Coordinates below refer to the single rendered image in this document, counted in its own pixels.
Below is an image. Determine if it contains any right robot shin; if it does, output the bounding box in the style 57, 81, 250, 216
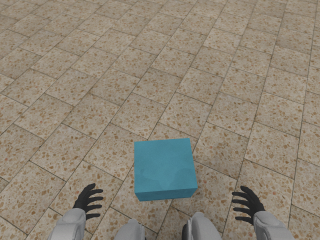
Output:
192, 212, 204, 218

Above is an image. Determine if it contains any robot left hand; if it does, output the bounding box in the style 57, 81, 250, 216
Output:
73, 183, 104, 220

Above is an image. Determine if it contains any right robot forearm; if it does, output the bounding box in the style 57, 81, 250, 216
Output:
253, 211, 295, 240

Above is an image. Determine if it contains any robot shin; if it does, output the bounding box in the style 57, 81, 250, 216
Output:
127, 219, 138, 223
192, 212, 204, 218

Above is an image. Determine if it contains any left robot forearm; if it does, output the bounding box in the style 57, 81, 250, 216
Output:
47, 208, 86, 240

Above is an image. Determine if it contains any robot right hand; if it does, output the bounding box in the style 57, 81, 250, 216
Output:
231, 185, 265, 225

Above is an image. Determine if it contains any carton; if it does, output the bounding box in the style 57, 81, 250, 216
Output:
134, 138, 198, 202

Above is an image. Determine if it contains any left robot shin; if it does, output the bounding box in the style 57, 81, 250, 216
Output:
127, 219, 138, 223

